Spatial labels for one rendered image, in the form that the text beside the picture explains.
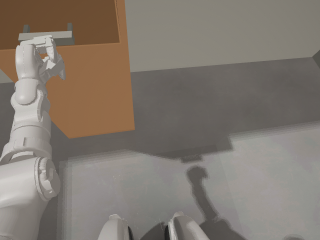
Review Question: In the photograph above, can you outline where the left robot shin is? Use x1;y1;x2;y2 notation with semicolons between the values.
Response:
109;214;121;220

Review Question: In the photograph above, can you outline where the left robot upper arm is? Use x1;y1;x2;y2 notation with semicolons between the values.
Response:
0;156;61;240

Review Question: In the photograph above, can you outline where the handle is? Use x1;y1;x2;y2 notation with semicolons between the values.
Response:
18;23;75;46

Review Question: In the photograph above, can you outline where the robot left thigh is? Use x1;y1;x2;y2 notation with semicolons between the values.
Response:
97;218;130;240

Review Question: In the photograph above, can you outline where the robot left forearm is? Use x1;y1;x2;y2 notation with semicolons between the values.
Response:
0;78;52;166

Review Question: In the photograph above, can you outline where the cabinet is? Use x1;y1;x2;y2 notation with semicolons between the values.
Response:
0;0;135;139

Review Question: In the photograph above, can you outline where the drawer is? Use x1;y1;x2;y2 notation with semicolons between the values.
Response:
0;0;120;50

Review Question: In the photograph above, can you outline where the robot left hand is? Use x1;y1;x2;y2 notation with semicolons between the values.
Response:
15;35;66;86

